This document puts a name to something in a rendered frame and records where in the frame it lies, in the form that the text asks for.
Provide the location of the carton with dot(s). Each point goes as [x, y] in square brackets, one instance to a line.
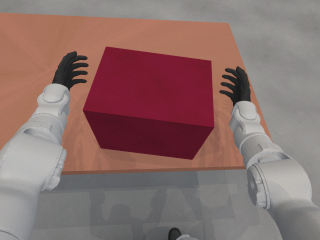
[151, 103]

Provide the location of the robot right foot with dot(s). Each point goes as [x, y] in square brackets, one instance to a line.
[174, 233]

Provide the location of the right robot forearm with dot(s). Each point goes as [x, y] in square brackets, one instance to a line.
[250, 138]

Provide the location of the left robot forearm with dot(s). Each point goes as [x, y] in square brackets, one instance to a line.
[49, 120]

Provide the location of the robot right upper arm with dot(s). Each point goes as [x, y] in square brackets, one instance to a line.
[281, 188]

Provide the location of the robot left upper arm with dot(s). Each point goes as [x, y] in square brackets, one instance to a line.
[32, 165]

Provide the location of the table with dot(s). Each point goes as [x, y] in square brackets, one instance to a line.
[33, 45]

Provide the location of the robot right hand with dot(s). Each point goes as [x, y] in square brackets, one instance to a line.
[241, 88]

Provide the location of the robot left hand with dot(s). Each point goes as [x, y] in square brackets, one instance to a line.
[64, 74]

